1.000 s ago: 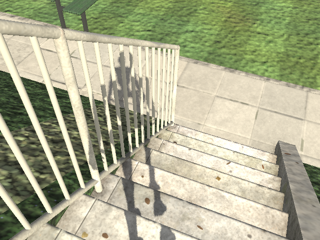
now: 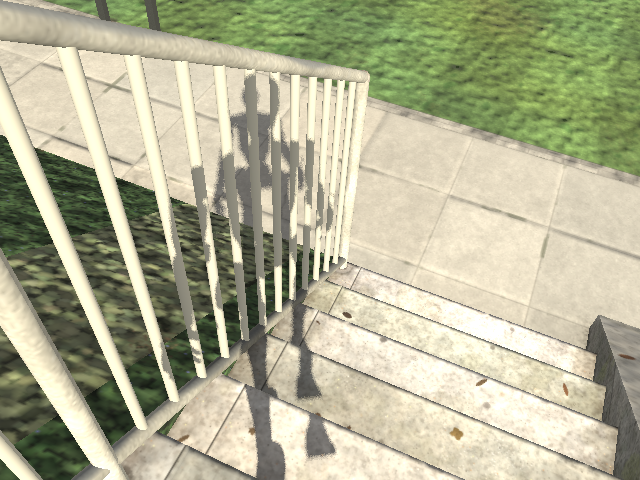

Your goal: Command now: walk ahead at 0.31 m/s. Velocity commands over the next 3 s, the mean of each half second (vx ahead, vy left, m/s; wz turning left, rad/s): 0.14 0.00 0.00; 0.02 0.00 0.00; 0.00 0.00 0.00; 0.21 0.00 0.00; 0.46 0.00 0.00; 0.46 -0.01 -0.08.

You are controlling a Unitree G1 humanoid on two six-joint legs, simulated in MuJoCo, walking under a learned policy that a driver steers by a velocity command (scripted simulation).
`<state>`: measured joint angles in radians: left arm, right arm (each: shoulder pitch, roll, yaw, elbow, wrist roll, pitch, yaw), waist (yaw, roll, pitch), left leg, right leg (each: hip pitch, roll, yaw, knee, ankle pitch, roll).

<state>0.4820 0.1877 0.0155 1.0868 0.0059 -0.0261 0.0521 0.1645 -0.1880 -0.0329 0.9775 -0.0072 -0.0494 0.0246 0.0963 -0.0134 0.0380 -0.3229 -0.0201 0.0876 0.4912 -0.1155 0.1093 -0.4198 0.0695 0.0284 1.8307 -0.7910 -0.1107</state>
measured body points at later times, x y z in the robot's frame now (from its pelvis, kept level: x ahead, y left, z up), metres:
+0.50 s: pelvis +0.15 -0.04 -0.15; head +0.14 -0.05 +0.30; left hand +0.23 +0.20 -0.29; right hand +0.10 -0.25 -0.32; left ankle +0.07 +0.06 -0.72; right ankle +0.23 -0.14 -0.91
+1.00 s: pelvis +0.13 +0.02 -0.16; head +0.09 +0.04 +0.29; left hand +0.13 +0.31 -0.31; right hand +0.29 -0.17 -0.26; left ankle +0.08 +0.12 -0.74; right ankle +0.24 -0.14 -0.89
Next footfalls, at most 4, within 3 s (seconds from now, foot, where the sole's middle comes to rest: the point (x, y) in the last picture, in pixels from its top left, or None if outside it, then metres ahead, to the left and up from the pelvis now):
0.48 right None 0.27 -0.14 -0.96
0.94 left None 0.14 0.11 -0.77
1.46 right None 0.09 -0.12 -0.77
2.30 right None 0.36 -0.05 -0.96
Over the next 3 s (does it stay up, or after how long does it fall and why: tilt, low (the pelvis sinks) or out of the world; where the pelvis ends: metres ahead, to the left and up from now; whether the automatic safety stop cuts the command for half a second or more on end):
stays up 0.63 0.08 -0.38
